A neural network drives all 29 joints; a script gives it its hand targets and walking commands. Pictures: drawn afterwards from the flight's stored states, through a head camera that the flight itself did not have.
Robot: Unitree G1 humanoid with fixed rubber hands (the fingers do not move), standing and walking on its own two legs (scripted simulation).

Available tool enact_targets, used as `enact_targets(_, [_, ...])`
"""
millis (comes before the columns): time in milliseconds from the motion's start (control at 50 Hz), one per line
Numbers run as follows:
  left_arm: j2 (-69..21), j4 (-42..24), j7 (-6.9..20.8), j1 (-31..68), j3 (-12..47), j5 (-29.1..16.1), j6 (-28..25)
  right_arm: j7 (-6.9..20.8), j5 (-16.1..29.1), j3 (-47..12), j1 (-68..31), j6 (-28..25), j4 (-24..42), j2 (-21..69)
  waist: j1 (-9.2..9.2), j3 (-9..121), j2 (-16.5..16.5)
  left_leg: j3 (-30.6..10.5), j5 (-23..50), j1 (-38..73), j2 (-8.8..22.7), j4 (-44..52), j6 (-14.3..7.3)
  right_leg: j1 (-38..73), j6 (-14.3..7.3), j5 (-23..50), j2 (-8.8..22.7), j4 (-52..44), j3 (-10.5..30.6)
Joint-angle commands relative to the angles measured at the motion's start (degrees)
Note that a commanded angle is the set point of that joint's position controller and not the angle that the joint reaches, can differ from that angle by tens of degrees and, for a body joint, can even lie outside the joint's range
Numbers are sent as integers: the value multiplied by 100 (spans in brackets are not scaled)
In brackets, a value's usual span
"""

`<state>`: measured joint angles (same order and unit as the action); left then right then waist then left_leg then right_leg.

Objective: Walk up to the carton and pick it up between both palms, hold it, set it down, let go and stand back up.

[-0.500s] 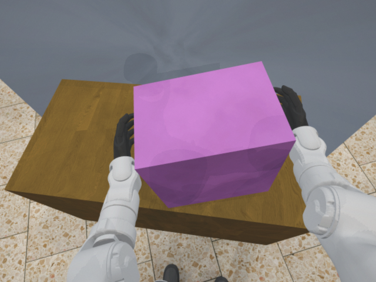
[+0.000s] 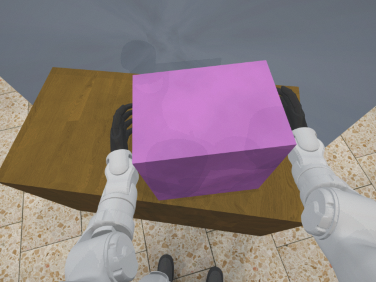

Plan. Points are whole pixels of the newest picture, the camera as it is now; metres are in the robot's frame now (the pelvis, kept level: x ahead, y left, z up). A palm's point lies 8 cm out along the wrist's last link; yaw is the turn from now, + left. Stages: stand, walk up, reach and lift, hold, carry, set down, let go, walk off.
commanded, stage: set down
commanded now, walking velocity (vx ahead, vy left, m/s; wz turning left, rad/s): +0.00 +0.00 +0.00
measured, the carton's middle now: (204, 140) +0.44 +0.04 -0.07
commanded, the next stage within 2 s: none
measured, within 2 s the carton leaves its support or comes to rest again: neither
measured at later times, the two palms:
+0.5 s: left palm (119, 143) +0.37 +0.22 -0.01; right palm (291, 125) +0.46 -0.15 +0.00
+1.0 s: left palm (117, 143) +0.38 +0.23 -0.02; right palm (287, 121) +0.48 -0.14 -0.01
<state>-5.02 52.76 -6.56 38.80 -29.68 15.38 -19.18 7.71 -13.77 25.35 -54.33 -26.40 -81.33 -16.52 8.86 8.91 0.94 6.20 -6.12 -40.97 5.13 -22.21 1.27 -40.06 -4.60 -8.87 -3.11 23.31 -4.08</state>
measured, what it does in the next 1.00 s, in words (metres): stands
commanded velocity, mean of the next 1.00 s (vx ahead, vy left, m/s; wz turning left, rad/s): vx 0.00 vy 0.00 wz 0.00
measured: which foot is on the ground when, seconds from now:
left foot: down 0.00-1.00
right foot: down 0.00-1.00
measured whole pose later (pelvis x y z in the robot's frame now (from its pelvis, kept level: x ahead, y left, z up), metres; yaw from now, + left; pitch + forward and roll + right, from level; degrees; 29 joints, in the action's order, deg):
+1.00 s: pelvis +0.00 +0.02 -0.02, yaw -1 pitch +29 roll -2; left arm 1.7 66.4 -11.6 43.5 -6.7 -5.2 -18.5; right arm 8.3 17.7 -6.5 -59.0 -23.7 -90.4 -22.6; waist 12.7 14.0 -1.7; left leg 3.8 -11.6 -51.0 5.9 -34.7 1.6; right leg -47.5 -3.5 -12.0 -3.7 30.6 -4.3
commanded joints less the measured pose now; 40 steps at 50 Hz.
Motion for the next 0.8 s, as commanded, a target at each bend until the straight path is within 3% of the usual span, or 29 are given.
enact_targets(0, [-1737,-198,347,1760,1317,259,-102,606,-323,-960,-1905,-179,-46,2484,198,3256,491,160,1944,1021,-322,-470,-254,2322,476,2219,358,203,267])
enact_targets(40, [-1817,-86,353,1650,1397,303,-146,615,-278,-985,-1880,-282,-60,2406,146,3297,375,118,2184,1114,-302,-503,-234,2288,515,2534,290,256,224])
enact_targets(60, [-1590,25,375,1605,1252,300,-134,560,-283,-1032,-1868,-254,-245,2354,105,3006,531,136,2007,835,-275,-545,-276,2400,564,2576,405,174,297])
enact_targets(80, [-1615,-115,389,1732,1278,241,-194,546,-294,-1084,-1832,-283,-154,2424,114,3198,626,122,1962,734,-294,-487,-299,2568,572,2828,327,272,281])
enact_targets(100, [-1613,227,437,1553,1164,380,-231,512,-256,-1213,-1817,-263,-169,2611,189,2885,670,140,1532,310,-328,-483,-359,2734,636,2827,431,346,422])
enact_targets(120, [-1292,187,459,1714,1092,377,-239,465,-335,-1014,-1818,-236,-183,2329,116,2751,821,126,1231,131,-329,-325,-384,2876,707,2776,455,360,447])
enact_targets(160, [-1460,224,434,1602,1063,281,-354,445,-225,-1234,-1862,-283,-98,2620,213,2957,911,130,1376,118,-363,-443,-334,2848,694,2766,405,424,440])
enact_targets(220, [-1525,120,337,1843,1271,217,-405,480,-202,-1115,-1974,-314,-300,2299,103,3133,585,82,1462,694,-302,-524,-251,2361,529,1965,271,290,270])
enact_targets(240, [-1694,472,344,1818,1268,260,-414,506,-251,-1127,-2004,-291,-383,2615,100,2763,559,61,1310,659,-285,-573,-262,2048,523,1381,276,177,236])
enact_targets(260, [-1634,284,351,1769,1242,282,-413,539,-290,-1124,-2006,-268,-365,2492,178,3002,640,100,1440,729,-304,-562,-295,2156,537,1436,263,134,243])
enact_targets(280, [-1522,149,305,1685,1265,299,-406,507,-310,-986,-1864,-310,-212,2179,84,3207,452,101,1637,962,-316,-587,-180,2070,508,1722,203,164,176])
enact_targets(300, [-1375,50,268,1724,1238,299,-411,480,-244,-933,-1835,-324,-353,1981,112,3286,505,103,1869,1044,-299,-623,-215,2101,519,2085,198,261,180])
enact_targets(360, [-1423,424,316,1706,1111,312,-369,499,-303,-981,-1809,-157,-455,2121,73,2856,776,73,1126,438,-382,-529,-328,2182,548,1383,202,237,280])
enact_targets(380, [-1355,201,272,1747,1139,295,-384,509,-278,-1028,-1762,-192,-317,2112,76,3119,627,94,1376,697,-368,-551,-271,2169,519,1502,181,252,213])
enact_targets(420, [-1234,494,264,1635,913,378,-399,496,-227,-1047,-1848,-164,-470,2129,220,2795,716,71,1240,300,-388,-568,-339,2209,562,1575,301,291,336])
enact_targets(440, [-1411,437,300,1857,1112,373,-399,511,-258,-859,-1863,-101,-643,2244,12,2674,534,23,1044,521,-328,-519,-299,2016,533,1124,219,258,277])
enact_targets(460, [-1308,197,272,1776,1096,322,-374,525,-229,-926,-1787,-171,-380,2044,95,3069,475,57,1403,846,-327,-595,-234,1979,469,1395,181,248,209])
enact_targets(480, [-1269,274,227,1790,1105,273,-343,513,-188,-895,-1883,-181,-313,1833,49,3151,450,27,1475,754,-362,-657,-227,1937,455,1474,218,242,241])
enact_targets(520, [-1169,371,206,1751,1091,315,-310,564,-136,-1000,-2019,-176,-259,1847,181,3150,506,42,1356,687,-336,-680,-270,1882,471,1227,184,243,249])
enact_targets(540, [-1286,239,183,1675,1120,279,-338,583,-99,-1004,-2021,-197,-200,1726,129,3414,567,-3,1589,839,-327,-729,-214,1905,484,1425,149,294,234])
enact_targets(560, [-1137,294,145,1677,1138,251,-346,570,21,-1045,-1959,-207,-236,1612,192,3200,486,52,1656,929,-320,-716,-174,1766,469,1391,159,259,184])
enact_targets(600, [-1093,426,92,1779,1254,158,-219,566,76,-1029,-1919,-118,-483,1449,83,2999,448,9,1599,1041,-300,-699,-129,1482,454,964,110,120,146])
enact_targets(620, [-825,85,14,1760,1264,50,-213,573,242,-1108,-1871,-114,-399,1221,176,3250,342,-29,1780,1341,-256,-750,-170,1432,425,1045,121,172,198])
enact_targets(640, [-707,119,-9,1697,1312,-26,-202,536,304,-1095,-1848,-72,-516,1019,92,3258,454,-25,1833,1270,-285,-786,-125,1476,447,1000,76,152,200])
enact_targets(680, [-406,304,-72,1641,1310,-179,-171,428,593,-1282,-1848,-64,-482,692,140,3149,534,10,1771,1103,-299,-822,-154,1552,466,1161,96,211,219])
enact_targets(720, [-50,110,-190,1819,1459,-476,-186,361,970,-1526,-1974,-28,-455,293,164,3429,511,-2,1742,1216,-269,-900,-116,1541,470,998,54,198,233])
enact_targets(740, [31,25,-258,1779,1564,-592,-208,308,1175,-1657,-1999,-37,-171,220,249,3461,283,-26,1828,1246,-276,-945,-51,1478,446,1093,58,240,232])
enact_targets(760, [332,139,-340,1798,1660,-778,-161,242,1334,-1723,-2034,-15,-350,-209,193,3539,275,-38,1936,1306,-258,-1016,-32,1354,433,975,41,244,194])
enact_targets(780, [476,14,-431,1815,1855,-1062,-173,194,1655,-1877,-2184,-74,-110,-508,242,3821,333,-76,2209,1543,-244,-1077,27,1181,438,1099,-28,273,206])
